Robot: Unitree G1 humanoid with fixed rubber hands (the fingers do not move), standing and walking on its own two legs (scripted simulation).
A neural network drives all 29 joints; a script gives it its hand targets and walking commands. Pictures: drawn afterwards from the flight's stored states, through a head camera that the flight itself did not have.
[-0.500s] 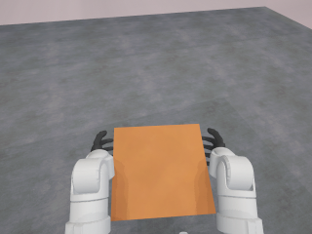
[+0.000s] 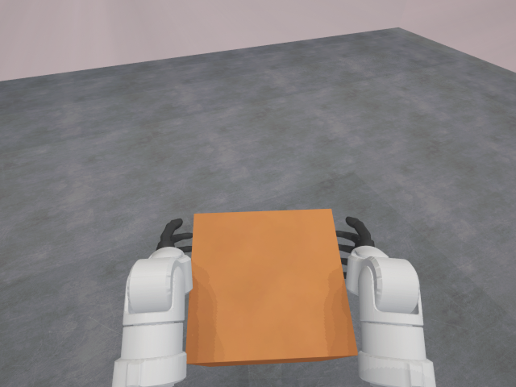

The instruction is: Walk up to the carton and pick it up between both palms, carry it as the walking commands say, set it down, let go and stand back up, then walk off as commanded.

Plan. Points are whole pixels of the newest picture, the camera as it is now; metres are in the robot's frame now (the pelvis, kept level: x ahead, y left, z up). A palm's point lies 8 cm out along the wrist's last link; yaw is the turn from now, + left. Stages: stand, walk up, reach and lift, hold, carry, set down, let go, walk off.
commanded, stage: carry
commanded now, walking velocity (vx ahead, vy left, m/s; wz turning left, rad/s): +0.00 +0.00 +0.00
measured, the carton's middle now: (264, 295) +0.29 +0.00 -0.02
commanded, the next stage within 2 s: hold in 1.26 s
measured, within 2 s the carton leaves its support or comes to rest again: neither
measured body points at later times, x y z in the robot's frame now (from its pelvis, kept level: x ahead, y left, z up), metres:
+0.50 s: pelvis +0.00 +0.00 +0.00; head +0.00 +0.01 +0.45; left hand +0.30 +0.16 +0.07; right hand +0.31 -0.13 +0.07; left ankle +0.10 +0.13 -0.73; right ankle +0.06 -0.13 -0.73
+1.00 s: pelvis +0.03 +0.00 +0.00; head +0.02 +0.00 +0.45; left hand +0.33 +0.15 +0.07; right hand +0.34 -0.14 +0.07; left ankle +0.10 +0.13 -0.73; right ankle +0.06 -0.13 -0.73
